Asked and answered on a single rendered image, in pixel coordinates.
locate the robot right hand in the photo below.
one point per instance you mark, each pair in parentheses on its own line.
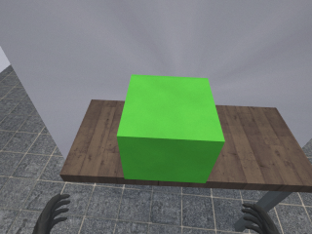
(261,218)

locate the robot left hand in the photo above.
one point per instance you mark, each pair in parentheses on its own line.
(46,221)

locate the carton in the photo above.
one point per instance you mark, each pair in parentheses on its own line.
(169,129)

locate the table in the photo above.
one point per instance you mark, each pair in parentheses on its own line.
(260,153)

